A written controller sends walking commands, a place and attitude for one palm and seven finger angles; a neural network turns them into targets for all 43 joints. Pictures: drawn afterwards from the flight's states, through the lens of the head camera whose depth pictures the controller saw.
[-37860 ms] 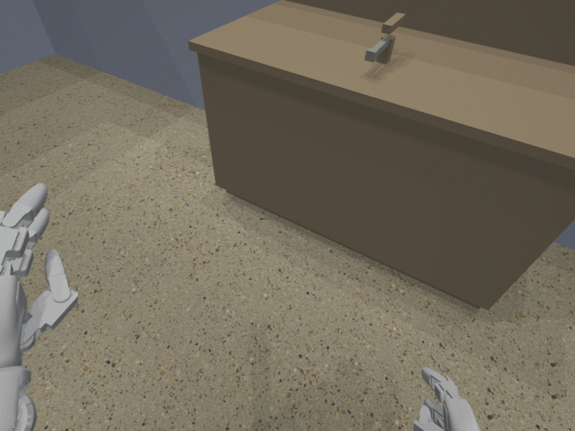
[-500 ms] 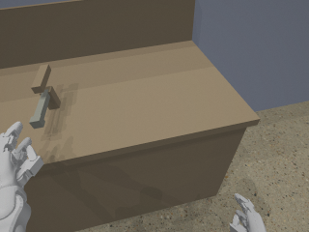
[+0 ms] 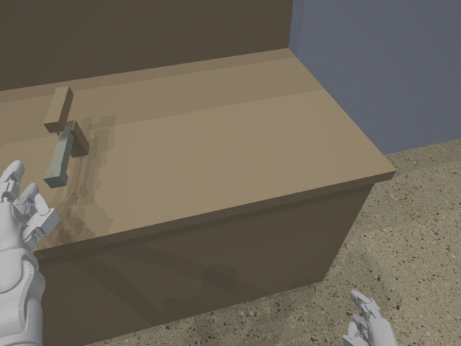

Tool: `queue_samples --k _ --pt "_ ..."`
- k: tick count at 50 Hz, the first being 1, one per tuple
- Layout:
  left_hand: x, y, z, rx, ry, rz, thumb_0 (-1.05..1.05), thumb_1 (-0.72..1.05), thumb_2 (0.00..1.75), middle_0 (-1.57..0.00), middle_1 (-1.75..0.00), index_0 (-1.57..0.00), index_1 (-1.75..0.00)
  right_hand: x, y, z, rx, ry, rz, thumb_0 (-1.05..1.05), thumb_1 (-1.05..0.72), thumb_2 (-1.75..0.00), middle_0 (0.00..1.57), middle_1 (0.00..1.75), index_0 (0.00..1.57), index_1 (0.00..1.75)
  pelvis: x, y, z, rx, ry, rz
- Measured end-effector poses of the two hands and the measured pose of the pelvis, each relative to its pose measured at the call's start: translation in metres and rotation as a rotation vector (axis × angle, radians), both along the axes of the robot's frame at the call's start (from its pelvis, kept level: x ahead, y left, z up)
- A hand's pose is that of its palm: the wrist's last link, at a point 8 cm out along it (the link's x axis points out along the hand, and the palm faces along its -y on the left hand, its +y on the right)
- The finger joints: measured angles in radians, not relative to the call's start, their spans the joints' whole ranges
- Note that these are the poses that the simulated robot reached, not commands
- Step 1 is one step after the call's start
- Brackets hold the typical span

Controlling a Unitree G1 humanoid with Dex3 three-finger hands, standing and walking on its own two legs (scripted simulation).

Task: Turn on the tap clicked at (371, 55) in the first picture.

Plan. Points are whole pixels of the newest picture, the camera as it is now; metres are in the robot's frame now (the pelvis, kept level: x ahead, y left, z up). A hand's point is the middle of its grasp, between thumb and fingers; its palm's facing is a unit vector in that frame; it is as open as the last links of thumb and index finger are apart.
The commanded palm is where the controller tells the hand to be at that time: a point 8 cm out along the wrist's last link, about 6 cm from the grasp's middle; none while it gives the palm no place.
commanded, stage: reach beside the lever's end, fingers flat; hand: left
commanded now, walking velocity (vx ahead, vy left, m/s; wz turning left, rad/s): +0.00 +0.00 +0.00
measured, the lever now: (56, 177) +0.37 +0.37 +0.09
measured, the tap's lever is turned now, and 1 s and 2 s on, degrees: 0 0 0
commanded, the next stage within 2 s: none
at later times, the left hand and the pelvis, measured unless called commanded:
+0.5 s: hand (52, 196) +0.32 +0.35 +0.10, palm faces +0.52 -0.85 -0.08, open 7.9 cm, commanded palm +0.28 +0.39 +0.10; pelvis -0.01 +0.02 +0.00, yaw +0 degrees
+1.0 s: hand (38, 199) +0.32 +0.38 +0.09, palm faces +0.55 -0.83 -0.06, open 9.8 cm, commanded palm +0.31 +0.41 +0.09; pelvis -0.04 +0.00 -0.02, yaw +1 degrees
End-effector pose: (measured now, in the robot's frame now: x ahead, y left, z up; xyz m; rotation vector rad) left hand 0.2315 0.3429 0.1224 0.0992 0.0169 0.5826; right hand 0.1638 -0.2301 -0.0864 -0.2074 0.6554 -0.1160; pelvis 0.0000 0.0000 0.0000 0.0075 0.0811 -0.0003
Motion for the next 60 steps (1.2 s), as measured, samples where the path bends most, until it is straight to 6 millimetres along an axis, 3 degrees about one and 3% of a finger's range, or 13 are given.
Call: queue_samples --k 10,21,28,39,60 --pt "0.007 0.029 -0.014 -0.024 0.025 0.037 0.02 0.90 0.90 -0.17 -0.21 -0.17 -0.22 -0.018 -0.003 -0.006 -0.043 0.072 -0.010 0.02 -0.90 -0.90 0.20 0.30 0.21 0.30 -0.006 0.007 -0.002 -0.012 0.011 0.010" --pt "0.049 0.033 -0.015 -0.022 0.011 -0.031 0.01 0.90 0.91 -0.16 -0.18 -0.16 -0.19 -0.043 -0.002 -0.012 -0.055 0.140 -0.052 0.02 -0.90 -0.90 0.20 0.30 0.21 0.30 -0.007 0.017 -0.003 -0.020 0.042 0.002" --pt "0.045 0.044 -0.020 -0.032 0.006 -0.016 -0.06 0.77 0.90 -0.16 -0.17 -0.16 -0.17 -0.057 -0.001 -0.016 -0.052 0.201 -0.061 0.01 -0.90 -0.90 0.20 0.30 0.21 0.30 -0.006 0.018 -0.004 -0.021 0.051 -0.002" --pt "0.043 0.061 -0.026 -0.042 0.001 0.007 -0.16 0.57 0.87 -0.15 -0.15 -0.15 -0.15 -0.077 -0.010 -0.027 -0.083 0.275 -0.035 0.01 -0.90 -0.90 0.20 0.30 0.21 0.30 -0.023 0.011 -0.011 -0.029 0.076 0.025" --pt "0.044 0.075 -0.027 -0.052 0.033 0.006 -0.25 0.44 0.86 -0.15 -0.15 -0.15 -0.15 -0.126 -0.039 -0.052 -0.097 0.392 -0.051 0.01 -0.90 -0.90 0.20 0.30 0.21 0.30 -0.052 -0.007 -0.033 -0.048 0.131 0.052"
